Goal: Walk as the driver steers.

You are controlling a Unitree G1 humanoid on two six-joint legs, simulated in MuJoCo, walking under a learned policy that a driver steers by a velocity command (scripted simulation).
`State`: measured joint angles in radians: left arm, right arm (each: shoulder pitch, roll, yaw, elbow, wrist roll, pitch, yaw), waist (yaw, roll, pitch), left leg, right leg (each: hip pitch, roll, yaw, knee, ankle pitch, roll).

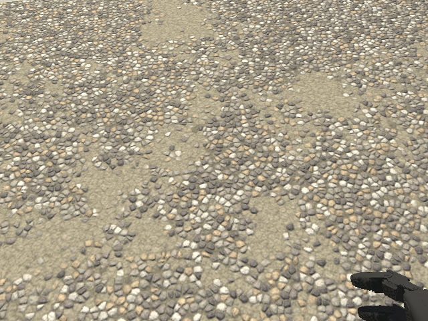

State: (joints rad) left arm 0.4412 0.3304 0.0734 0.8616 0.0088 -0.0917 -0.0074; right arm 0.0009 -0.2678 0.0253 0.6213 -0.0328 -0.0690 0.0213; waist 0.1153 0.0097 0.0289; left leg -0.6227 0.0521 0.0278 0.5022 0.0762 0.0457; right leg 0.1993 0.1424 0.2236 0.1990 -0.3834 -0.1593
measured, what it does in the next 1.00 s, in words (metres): walks ahead, turning left: left foot, then right foot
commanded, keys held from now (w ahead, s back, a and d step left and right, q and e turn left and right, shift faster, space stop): w+q+shift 0.68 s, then w+e+shift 0.32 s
